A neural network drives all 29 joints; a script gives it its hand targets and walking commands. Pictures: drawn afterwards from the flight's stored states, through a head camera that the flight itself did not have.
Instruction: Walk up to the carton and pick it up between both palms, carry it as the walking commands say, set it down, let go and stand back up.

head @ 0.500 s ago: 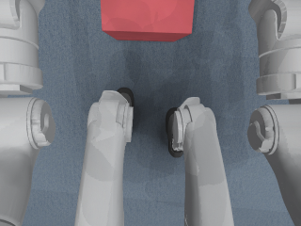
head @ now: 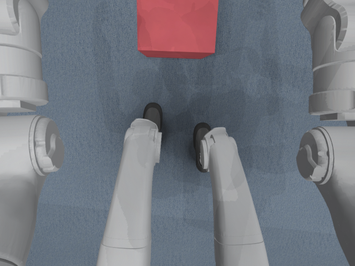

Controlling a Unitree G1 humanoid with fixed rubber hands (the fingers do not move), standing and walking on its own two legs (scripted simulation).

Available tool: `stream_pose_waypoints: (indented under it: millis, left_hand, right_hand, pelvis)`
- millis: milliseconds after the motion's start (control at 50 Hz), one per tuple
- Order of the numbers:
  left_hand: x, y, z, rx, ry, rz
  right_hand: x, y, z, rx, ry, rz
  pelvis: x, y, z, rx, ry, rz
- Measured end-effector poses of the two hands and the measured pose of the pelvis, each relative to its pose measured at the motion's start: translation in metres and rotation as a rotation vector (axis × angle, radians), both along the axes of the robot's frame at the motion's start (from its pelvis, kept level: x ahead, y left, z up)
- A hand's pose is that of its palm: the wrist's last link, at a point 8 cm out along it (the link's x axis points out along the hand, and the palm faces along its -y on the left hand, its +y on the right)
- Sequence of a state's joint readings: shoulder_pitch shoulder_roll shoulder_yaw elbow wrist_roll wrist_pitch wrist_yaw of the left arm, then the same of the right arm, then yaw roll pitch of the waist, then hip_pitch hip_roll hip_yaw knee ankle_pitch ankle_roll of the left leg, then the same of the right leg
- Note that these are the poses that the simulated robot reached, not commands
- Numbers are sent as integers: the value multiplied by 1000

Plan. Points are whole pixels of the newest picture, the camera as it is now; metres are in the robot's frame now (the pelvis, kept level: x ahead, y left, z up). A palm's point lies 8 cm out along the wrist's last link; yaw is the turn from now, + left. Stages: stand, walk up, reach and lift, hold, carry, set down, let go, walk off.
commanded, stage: set down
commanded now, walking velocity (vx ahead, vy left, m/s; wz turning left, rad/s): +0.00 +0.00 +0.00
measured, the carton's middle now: (176, 4) +0.60 +0.03 -0.49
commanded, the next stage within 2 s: let go in 0.22 s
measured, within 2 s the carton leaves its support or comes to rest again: neither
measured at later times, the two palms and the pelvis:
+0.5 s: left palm out of the picture +0.49 +0.23 -0.07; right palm (341, 1) +0.51 -0.16 -0.07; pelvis +0.03 +0.01 +0.08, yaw +1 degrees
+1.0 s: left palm out of the picture +0.32 +0.23 +0.06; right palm out of the picture +0.33 -0.21 +0.06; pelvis +0.09 +0.01 +0.14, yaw +0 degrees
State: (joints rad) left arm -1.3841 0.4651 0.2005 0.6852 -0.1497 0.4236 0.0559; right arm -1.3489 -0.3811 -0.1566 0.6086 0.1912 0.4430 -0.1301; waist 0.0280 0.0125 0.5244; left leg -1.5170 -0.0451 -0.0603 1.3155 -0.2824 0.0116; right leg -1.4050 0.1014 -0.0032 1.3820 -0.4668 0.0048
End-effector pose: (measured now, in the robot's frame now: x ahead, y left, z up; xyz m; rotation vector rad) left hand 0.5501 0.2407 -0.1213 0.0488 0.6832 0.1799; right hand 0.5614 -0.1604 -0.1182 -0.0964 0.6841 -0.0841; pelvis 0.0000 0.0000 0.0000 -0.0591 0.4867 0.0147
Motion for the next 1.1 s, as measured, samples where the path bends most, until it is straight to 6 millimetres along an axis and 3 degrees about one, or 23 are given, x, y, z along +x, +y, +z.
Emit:
stream_pose_waypoints:
  millis: [180, 280, 360, 480, 600, 740, 900, 1020, 1100]
  left_hand:
    - [1, 1, 41, -4, 2, -13]
    - [3, -3, 50, 9, -7, -26]
    - [-6, -7, 46, 39, 17, -42]
    - [-49, -7, 47, 66, 68, -68]
    - [-100, 6, 67, 84, 127, -55]
    - [-149, 12, 106, 105, 136, -77]
    - [-206, -2, 157, 80, 138, -94]
    - [-235, -9, 184, 60, 133, -115]
    - [-251, -7, 192, 63, 132, -113]
  right_hand:
    - [2, 0, 42, -1, 0, 3]
    - [4, -1, 50, 6, -5, -6]
    - [-3, 0, 48, -16, 8, -2]
    - [-46, -2, 48, -89, 52, 40]
    - [-93, -6, 60, -109, 129, 94]
    - [-132, -16, 97, -90, 106, 108]
    - [-194, -35, 149, -82, 116, 92]
    - [-233, -56, 180, -83, 125, 50]
    - [-255, -67, 191, -92, 128, 39]
  pelvis:
    - [10, 4, 41, 1, -26, 9]
    - [15, 6, 53, -1, -32, 11]
    - [20, 7, 61, -1, -38, 16]
    - [32, 7, 76, 1, -70, 20]
    - [44, 6, 89, 21, -146, 21]
    - [54, 6, 103, 31, -238, 18]
    - [79, 7, 123, 38, -239, 2]
    - [91, 6, 142, 49, -344, -7]
    - [97, 6, 149, 55, -411, -4]
